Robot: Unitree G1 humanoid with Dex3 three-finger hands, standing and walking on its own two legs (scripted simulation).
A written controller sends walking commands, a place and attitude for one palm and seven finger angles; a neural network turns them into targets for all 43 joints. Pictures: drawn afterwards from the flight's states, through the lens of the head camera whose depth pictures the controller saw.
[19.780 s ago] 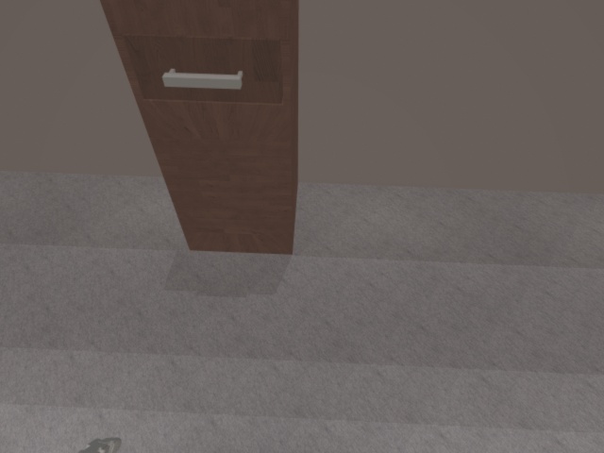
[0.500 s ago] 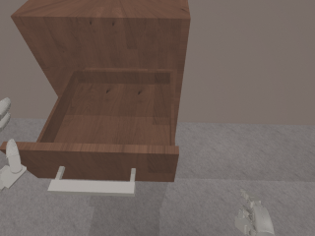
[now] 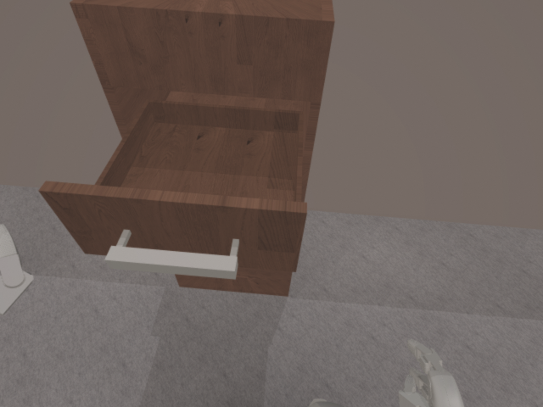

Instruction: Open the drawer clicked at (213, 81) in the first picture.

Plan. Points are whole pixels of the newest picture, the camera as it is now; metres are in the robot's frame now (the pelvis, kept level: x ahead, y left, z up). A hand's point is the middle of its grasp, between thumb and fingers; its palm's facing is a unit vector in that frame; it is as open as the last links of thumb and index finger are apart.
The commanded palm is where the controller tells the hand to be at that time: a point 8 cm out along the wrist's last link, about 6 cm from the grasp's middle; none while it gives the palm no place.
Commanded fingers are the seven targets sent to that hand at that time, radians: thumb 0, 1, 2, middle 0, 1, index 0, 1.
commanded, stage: step back with the hand held close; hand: left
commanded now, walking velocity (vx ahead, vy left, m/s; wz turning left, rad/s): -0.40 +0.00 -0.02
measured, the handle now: (177, 251) +0.34 +0.16 +0.03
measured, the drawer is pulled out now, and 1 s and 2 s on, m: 0.28 0.28 0.28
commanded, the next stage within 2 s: stop stepping back and stand still in 0.18 s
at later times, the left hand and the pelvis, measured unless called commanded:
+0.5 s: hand out of the picture +0.08 +0.20 +0.20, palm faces +0.34 -0.80 -0.49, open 7.4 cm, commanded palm +0.01 +0.26 +0.22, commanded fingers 0.00 0.90 0.90 -0.20 -0.30 -0.20 -0.30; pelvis -0.12 -0.02 +0.01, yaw -1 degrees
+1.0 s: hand out of the picture +0.02 +0.20 +0.21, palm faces +0.40 -0.77 -0.49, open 7.4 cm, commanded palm -0.04 +0.24 +0.22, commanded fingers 0.00 0.90 0.90 -0.20 -0.30 -0.20 -0.30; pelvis -0.17 -0.04 +0.00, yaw -2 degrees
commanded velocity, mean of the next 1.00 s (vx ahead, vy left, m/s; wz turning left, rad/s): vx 0.02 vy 0.00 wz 0.01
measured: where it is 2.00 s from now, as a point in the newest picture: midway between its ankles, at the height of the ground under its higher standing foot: outside the picture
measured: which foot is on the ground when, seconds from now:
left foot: down 0.00-0.18, up 0.20-0.44, down 0.46-1.00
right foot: up 0.00-0.14, down 0.16-0.82, up 0.84-0.96, down 0.98-1.00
